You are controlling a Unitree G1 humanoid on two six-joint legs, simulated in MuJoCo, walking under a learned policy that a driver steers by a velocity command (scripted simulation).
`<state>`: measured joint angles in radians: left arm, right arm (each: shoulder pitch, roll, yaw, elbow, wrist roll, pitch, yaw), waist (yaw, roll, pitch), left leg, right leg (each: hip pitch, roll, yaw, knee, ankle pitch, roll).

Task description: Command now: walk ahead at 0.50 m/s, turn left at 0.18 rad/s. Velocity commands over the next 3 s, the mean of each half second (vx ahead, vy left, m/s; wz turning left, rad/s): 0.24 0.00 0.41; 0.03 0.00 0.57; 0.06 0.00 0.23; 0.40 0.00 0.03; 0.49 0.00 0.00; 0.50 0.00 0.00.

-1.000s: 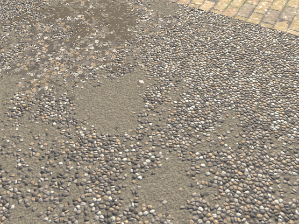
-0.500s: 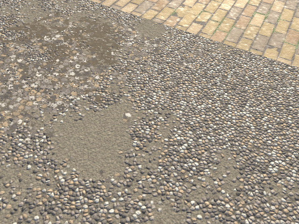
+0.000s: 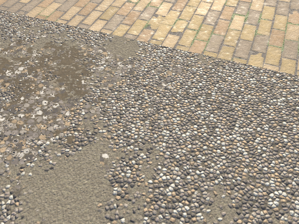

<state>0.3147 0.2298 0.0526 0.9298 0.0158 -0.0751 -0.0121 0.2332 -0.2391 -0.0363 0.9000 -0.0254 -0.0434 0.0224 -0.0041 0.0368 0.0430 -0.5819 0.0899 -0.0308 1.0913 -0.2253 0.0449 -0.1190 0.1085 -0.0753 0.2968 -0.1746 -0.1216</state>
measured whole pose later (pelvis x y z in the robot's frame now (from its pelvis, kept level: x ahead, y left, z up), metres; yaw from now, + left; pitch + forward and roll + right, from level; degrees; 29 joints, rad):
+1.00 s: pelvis +0.23 -0.02 +0.00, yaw +33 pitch +1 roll +1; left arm 0.21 0.27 0.03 0.75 0.02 0.02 0.05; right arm 0.22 -0.32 -0.10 0.80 -0.03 0.05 0.01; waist -0.02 0.06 0.04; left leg -0.49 -0.16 -0.14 0.95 -0.40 0.00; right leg -0.21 0.03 0.01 0.43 -0.23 -0.04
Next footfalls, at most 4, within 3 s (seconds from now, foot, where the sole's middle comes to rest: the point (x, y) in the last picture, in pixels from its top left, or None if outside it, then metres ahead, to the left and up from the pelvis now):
0.28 left None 0.29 0.10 -0.78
0.88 right None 0.31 -0.08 -0.78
1.34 left None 0.16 0.08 -0.78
1.74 right None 0.42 -0.02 -0.78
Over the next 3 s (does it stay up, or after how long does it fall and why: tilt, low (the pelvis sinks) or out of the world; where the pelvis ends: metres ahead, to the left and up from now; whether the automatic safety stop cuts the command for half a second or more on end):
stays up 0.83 0.39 0.00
